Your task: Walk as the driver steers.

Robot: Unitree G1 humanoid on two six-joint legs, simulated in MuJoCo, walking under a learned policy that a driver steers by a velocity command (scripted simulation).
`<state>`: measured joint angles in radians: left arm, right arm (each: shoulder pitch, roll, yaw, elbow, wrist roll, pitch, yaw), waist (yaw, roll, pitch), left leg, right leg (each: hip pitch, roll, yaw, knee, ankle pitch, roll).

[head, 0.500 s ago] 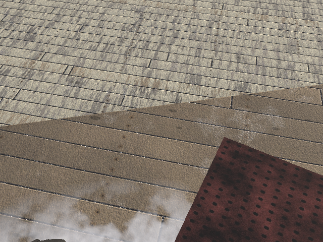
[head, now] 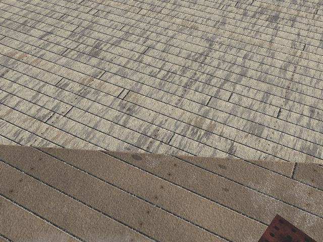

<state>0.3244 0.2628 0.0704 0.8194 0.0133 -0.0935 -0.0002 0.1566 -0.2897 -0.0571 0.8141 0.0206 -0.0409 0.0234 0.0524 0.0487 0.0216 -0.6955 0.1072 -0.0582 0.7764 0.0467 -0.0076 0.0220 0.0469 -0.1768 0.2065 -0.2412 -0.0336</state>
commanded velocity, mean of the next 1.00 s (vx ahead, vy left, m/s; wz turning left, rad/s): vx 0.23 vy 0.00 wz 0.24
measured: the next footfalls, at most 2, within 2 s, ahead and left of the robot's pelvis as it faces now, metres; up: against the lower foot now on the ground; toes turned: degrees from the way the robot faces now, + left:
left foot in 0.18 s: +0.27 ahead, +0.13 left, +0.00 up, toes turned +9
right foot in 0.60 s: +0.50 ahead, -0.03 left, +0.00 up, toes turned +15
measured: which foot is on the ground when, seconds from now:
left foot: up 0.00-0.16, down 0.18-0.64, up 0.66-0.80, down 0.82-1.00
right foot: down 0.00-0.18, up 0.20-0.58, down 0.60-1.00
